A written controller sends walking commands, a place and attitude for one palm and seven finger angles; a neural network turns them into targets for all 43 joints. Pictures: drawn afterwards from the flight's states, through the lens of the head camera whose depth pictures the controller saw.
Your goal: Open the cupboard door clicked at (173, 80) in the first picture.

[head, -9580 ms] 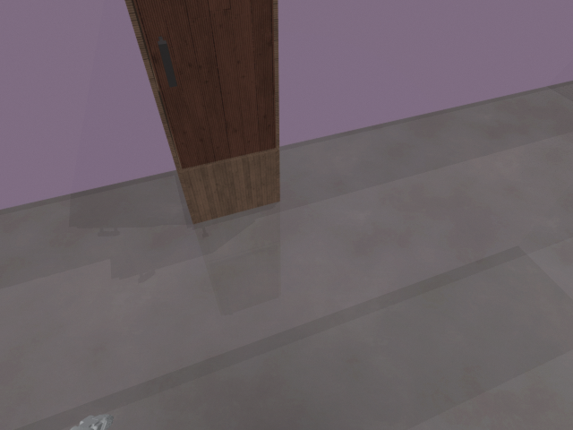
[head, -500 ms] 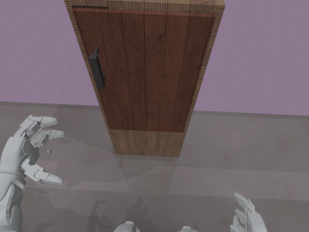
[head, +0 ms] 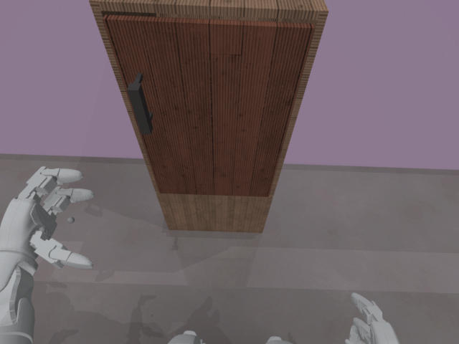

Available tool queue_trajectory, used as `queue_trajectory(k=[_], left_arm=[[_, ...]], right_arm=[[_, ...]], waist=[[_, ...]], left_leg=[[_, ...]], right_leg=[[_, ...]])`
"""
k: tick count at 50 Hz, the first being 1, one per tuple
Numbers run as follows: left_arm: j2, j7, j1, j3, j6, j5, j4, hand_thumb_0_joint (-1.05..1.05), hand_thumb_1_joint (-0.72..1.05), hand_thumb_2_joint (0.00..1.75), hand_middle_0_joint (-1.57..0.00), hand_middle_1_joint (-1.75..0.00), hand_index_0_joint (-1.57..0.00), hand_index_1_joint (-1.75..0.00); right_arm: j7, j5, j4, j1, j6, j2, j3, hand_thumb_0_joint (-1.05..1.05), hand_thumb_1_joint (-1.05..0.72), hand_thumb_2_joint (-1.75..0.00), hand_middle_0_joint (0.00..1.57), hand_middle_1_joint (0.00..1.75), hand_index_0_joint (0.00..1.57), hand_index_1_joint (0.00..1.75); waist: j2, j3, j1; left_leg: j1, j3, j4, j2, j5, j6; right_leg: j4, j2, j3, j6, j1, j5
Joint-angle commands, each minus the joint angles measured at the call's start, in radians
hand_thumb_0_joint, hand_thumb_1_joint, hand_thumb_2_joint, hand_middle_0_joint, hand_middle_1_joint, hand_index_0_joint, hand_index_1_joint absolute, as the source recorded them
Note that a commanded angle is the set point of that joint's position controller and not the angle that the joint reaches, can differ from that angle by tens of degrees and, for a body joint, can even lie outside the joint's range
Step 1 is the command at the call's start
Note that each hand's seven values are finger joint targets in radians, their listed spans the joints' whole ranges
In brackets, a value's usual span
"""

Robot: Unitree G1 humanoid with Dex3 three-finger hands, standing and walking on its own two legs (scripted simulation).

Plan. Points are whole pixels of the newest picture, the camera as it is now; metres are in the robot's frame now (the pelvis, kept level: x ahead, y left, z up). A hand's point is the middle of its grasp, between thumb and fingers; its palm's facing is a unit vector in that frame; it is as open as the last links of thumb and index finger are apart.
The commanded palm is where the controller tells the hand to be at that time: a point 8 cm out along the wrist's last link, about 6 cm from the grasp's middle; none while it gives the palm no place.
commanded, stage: raise the hand with hooked fingers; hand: left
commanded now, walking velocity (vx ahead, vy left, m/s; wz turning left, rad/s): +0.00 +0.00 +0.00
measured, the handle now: (143, 104) +0.58 +0.23 +0.05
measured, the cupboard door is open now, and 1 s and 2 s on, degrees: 0 0 0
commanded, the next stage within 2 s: move the hooked fingers beside the handle in 0.06 s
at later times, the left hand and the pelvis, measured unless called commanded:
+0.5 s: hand (78, 195) +0.33 +0.27 +0.07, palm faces +0.02 -1.00 -0.02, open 14.0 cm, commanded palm +0.31 +0.33 +0.06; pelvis -0.01 +0.00 +0.00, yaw +0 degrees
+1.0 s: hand (89, 159) +0.41 +0.29 +0.06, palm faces +0.03 -1.00 -0.01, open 14.0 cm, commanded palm +0.39 +0.33 +0.06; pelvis -0.01 +0.01 -0.01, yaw -1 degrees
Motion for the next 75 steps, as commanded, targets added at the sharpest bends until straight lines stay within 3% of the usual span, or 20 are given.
queue_trajectory(k=[1, 3, 8, 14, 17, 20, 21, 25, 27, 35, 39, 42, 43, 53, 55, 58, 66, 67, 72, 75], left_arm=[[0.248, -0.005, -0.201, 0.079, -0.055, -0.041, -0.196, 0.00, -0.50, 0.30, -0.30, -1.20, -0.30, -1.20], [0.254, -0.008, -0.198, 0.081, -0.055, -0.032, -0.196, 0.00, -0.50, 0.30, -0.30, -1.20, -0.30, -1.20], [0.251, -0.007, -0.195, 0.083, -0.054, -0.035, -0.182, 0.00, -0.50, 0.30, -0.30, -1.20, -0.30, -1.20], [0.291, -0.011, -0.443, 0.068, -0.063, -0.006, -0.096, 0.00, -0.50, 0.30, -0.30, -1.20, -0.30, -1.20], [0.305, -0.022, -0.464, 0.068, -0.069, 0.004, -0.079, 0.00, -0.50, 0.30, -0.30, -1.20, -0.30, -1.20], [0.298, -0.023, -0.449, 0.064, -0.056, 0.006, -0.042, 0.00, -0.50, 0.30, -0.30, -1.20, -0.30, -1.20], [0.331, -0.021, -0.435, 0.099, -0.051, 0.002, -0.014, 0.00, -0.50, 0.30, -0.30, -1.20, -0.30, -1.20], [0.359, -0.004, -0.484, 0.121, -0.037, 0.015, 0.064, 0.00, -0.50, 0.30, -0.30, -1.20, -0.30, -1.20], [0.389, 0.000, -0.510, 0.140, -0.054, 0.026, 0.065, 0.00, -0.50, 0.30, -0.30, -1.20, -0.30, -1.20], [0.391, -0.027, -0.690, 0.095, -0.095, 0.050, 0.182, 0.00, -0.50, 0.30, -0.30, -1.20, -0.30, -1.20], [0.460, -0.035, -0.810, 0.120, -0.100, 0.070, 0.279, 0.00, -0.50, 0.30, -0.30, -1.20, -0.30, -1.20], [0.504, -0.036, -0.848, 0.142, -0.118, 0.086, 0.305, 0.00, -0.50, 0.30, -0.30, -1.20, -0.30, -1.20], [0.479, -0.037, -0.879, 0.115, -0.122, 0.090, 0.318, 0.00, -0.50, 0.30, -0.30, -1.20, -0.30, -1.20], [0.516, -0.010, -0.928, 0.135, -0.116, 0.120, 0.390, 0.00, -0.50, 0.30, -0.30, -1.20, -0.30, -1.20], [0.556, 0.001, -0.929, 0.168, -0.121, 0.124, 0.404, 0.00, -0.50, 0.30, -0.30, -1.20, -0.30, -1.20], [0.561, 0.004, -0.982, 0.156, -0.125, 0.141, 0.451, 0.00, -0.50, 0.30, -0.30, -1.20, -0.30, -1.20], [0.668, -0.022, -1.139, 0.171, -0.139, 0.169, 0.537, 0.00, -0.50, 0.30, -0.30, -1.20, -0.30, -1.20], [0.634, -0.030, -1.161, 0.133, -0.136, 0.175, 0.552, 0.00, -0.50, 0.30, -0.30, -1.20, -0.30, -1.20], [0.688, -0.038, -1.188, 0.159, -0.113, 0.183, 0.584, 0.00, -0.50, 0.30, -0.30, -1.20, -0.30, -1.20], [0.736, -0.033, -1.238, 0.171, -0.093, 0.197, 0.618, 0.00, -0.50, 0.30, -0.30, -1.20, -0.30, -1.20]], right_arm=[[-0.017, 0.003, -0.139, -0.025, -0.051, -0.150, -0.062, 0.00, -0.90, -0.90, 0.20, 0.30, 0.20, 0.30], [-0.016, 0.003, -0.138, -0.024, -0.051, -0.148, -0.061, 0.00, -0.90, -0.90, 0.20, 0.30, 0.20, 0.30], [-0.014, 0.002, -0.138, -0.027, -0.052, -0.147, -0.058, 0.00, -0.90, -0.90, 0.20, 0.30, 0.20, 0.30], [-0.033, 0.003, -0.103, -0.011, -0.047, -0.156, -0.054, 0.00, -0.90, -0.90, 0.20, 0.30, 0.20, 0.30], [-0.031, 0.000, -0.098, 0.001, -0.047, -0.155, -0.055, 0.00, -0.90, -0.90, 0.20, 0.30, 0.20, 0.30], [-0.024, 0.001, -0.098, 0.010, -0.039, -0.155, -0.059, 0.00, -0.90, -0.90, 0.20, 0.30, 0.20, 0.30], [-0.024, 0.000, -0.095, 0.020, -0.033, -0.160, -0.061, 0.00, -0.90, -0.90, 0.20, 0.30, 0.20, 0.30], [-0.017, 0.000, -0.101, 0.024, -0.011, -0.164, -0.059, 0.00, -0.90, -0.90, 0.20, 0.30, 0.20, 0.30], [-0.014, -0.002, -0.100, 0.037, -0.003, -0.164, -0.062, 0.00, -0.90, -0.90, 0.20, 0.30, 0.20, 0.30], [-0.015, -0.002, -0.063, 0.075, 0.022, -0.174, -0.066, 0.00, -0.90, -0.90, 0.20, 0.30, 0.20, 0.30], [-0.019, -0.005, -0.037, 0.099, 0.039, -0.185, -0.067, 0.00, -0.90, -0.90, 0.20, 0.30, 0.20, 0.30], [-0.015, -0.010, -0.031, 0.117, 0.051, -0.188, -0.068, 0.00, -0.90, -0.90, 0.20, 0.30, 0.20, 0.30], [-0.013, -0.010, -0.029, 0.122, 0.056, -0.186, -0.068, 0.00, -0.90, -0.90, 0.20, 0.30, 0.20, 0.30], [0.005, -0.018, -0.024, 0.172, 0.111, -0.195, -0.077, 0.00, -0.90, -0.90, 0.20, 0.30, 0.20, 0.30], [0.007, -0.021, -0.025, 0.178, 0.121, -0.199, -0.075, 0.00, -0.90, -0.90, 0.20, 0.30, 0.20, 0.30], [0.007, -0.022, -0.018, 0.188, 0.137, -0.198, -0.071, 0.00, -0.90, -0.90, 0.20, 0.30, 0.20, 0.30], [-0.004, -0.029, 0.003, 0.210, 0.160, -0.217, -0.058, 0.00, -0.90, -0.90, 0.20, 0.30, 0.20, 0.30], [-0.003, -0.029, 0.008, 0.214, 0.163, -0.215, -0.056, 0.00, -0.90, -0.90, 0.20, 0.30, 0.20, 0.30], [-0.003, -0.036, 0.014, 0.243, 0.178, -0.229, -0.054, 0.00, -0.90, -0.90, 0.20, 0.30, 0.20, 0.30], [-0.001, -0.035, 0.013, 0.247, 0.186, -0.231, -0.046, 0.00, -0.90, -0.90, 0.20, 0.30, 0.20, 0.30]], waist=[[0.045, -0.242, 0.007], [0.081, -0.257, 0.012], [0.057, -0.238, 0.008], [0.074, -0.235, -0.027], [0.119, -0.300, -0.013], [0.100, -0.317, -0.008], [0.073, -0.315, -0.002], [0.047, -0.266, -0.008], [0.069, -0.308, -0.002], [0.100, -0.308, -0.045], [0.085, -0.313, -0.061], [0.122, -0.372, -0.055], [0.116, -0.371, -0.066], [0.134, -0.413, -0.069], [0.112, -0.417, -0.063], [0.099, -0.397, -0.089], [0.151, -0.410, -0.125], [0.170, -0.411, -0.137], [0.182, -0.474, -0.137], [0.170, -0.436, -0.147]], left_leg=[[0.119, -0.001, -0.134, -0.021, 0.282, 0.015], [0.129, -0.001, -0.136, -0.020, 0.296, 0.012], [0.119, -0.005, -0.136, -0.019, 0.275, 0.012], [0.106, -0.010, -0.122, -0.016, 0.214, 0.014], [0.142, -0.011, -0.114, -0.016, 0.276, 0.010], [0.141, -0.009, -0.113, -0.013, 0.314, 0.009], [0.126, -0.012, -0.108, -0.012, 0.328, 0.009], [0.062, -0.001, -0.118, -0.013, 0.274, 0.010], [0.065, 0.006, -0.108, -0.014, 0.292, 0.013], [0.068, 0.001, -0.097, -0.008, 0.264, 0.016], [0.037, -0.003, -0.079, -0.004, 0.242, 0.021], [0.068, -0.007, -0.067, -0.001, 0.296, 0.018], [0.073, -0.009, -0.064, -0.001, 0.295, 0.019], [0.122, -0.021, -0.049, 0.014, 0.411, 0.012], [0.096, -0.018, -0.049, 0.013, 0.408, 0.014], [0.072, -0.011, -0.037, 0.015, 0.384, 0.020], [0.048, -0.022, -0.008, 0.017, 0.345, 0.024], [0.074, -0.030, -0.009, 0.020, 0.355, 0.019], [0.105, -0.043, 0.013, 0.027, 0.421, 0.016], [0.034, -0.039, 0.024, 0.025, 0.373, 0.023]], right_leg=[[-0.106, 0.023, 0.014, -0.017, 0.153, 0.254], [-0.099, 0.021, 0.009, -0.017, 0.145, 0.263], [-0.101, 0.023, 0.008, -0.017, 0.135, 0.244], [-0.102, 0.019, 0.022, -0.016, 0.083, 0.179], [-0.085, 0.020, 0.022, -0.023, 0.103, 0.234], [-0.079, 0.019, 0.015, -0.018, 0.109, 0.273], [-0.075, 0.024, 0.015, -0.022, 0.121, 0.286], [-0.083, 0.019, 0.017, -0.014, 0.114, 0.255], [-0.079, 0.020, 0.030, -0.015, 0.138, 0.276], [-0.074, 0.024, 0.028, -0.016, 0.066, 0.237], [-0.067, 0.023, 0.034, -0.013, 0.042, 0.216], [-0.047, 0.027, 0.030, -0.018, 0.037, 0.250], [-0.046, 0.029, 0.028, -0.015, 0.021, 0.245], [-0.030, 0.035, 0.012, -0.014, -0.027, 0.296], [-0.030, 0.036, 0.014, -0.014, -0.001, 0.306], [-0.029, 0.038, 0.018, -0.008, -0.020, 0.301], [-0.020, 0.041, 0.027, -0.013, -0.065, 0.264], [-0.019, 0.041, 0.020, -0.012, -0.099, 0.254], [-0.003, 0.043, 0.011, -0.011, -0.123, 0.279], [-0.005, 0.043, 0.016, -0.007, -0.121, 0.259]])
